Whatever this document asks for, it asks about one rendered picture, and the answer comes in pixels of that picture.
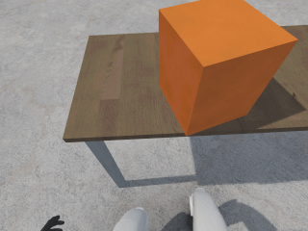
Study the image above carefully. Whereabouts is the carton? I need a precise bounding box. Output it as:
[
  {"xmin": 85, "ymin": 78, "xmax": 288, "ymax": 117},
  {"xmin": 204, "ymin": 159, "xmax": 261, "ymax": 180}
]
[{"xmin": 159, "ymin": 0, "xmax": 298, "ymax": 136}]

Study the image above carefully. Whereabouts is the left robot hand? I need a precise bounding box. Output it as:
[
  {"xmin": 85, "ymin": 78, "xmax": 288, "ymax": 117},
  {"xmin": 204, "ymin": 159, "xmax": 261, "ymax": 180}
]
[{"xmin": 40, "ymin": 215, "xmax": 64, "ymax": 231}]

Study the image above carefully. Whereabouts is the table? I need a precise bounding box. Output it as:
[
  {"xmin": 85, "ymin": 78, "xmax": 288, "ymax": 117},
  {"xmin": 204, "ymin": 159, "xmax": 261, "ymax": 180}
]
[{"xmin": 63, "ymin": 25, "xmax": 308, "ymax": 188}]

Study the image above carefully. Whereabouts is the robot thigh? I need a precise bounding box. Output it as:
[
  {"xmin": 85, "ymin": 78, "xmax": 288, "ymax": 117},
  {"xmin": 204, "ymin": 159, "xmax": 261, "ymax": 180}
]
[
  {"xmin": 113, "ymin": 208, "xmax": 150, "ymax": 231},
  {"xmin": 189, "ymin": 192, "xmax": 228, "ymax": 231}
]

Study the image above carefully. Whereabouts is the robot right thigh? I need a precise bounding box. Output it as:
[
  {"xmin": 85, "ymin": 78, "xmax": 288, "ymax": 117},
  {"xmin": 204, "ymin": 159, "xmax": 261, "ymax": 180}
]
[{"xmin": 189, "ymin": 192, "xmax": 228, "ymax": 231}]

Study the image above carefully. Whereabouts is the robot left thigh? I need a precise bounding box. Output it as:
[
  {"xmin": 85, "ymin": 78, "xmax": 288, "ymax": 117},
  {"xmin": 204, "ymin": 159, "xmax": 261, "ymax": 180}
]
[{"xmin": 113, "ymin": 208, "xmax": 150, "ymax": 231}]

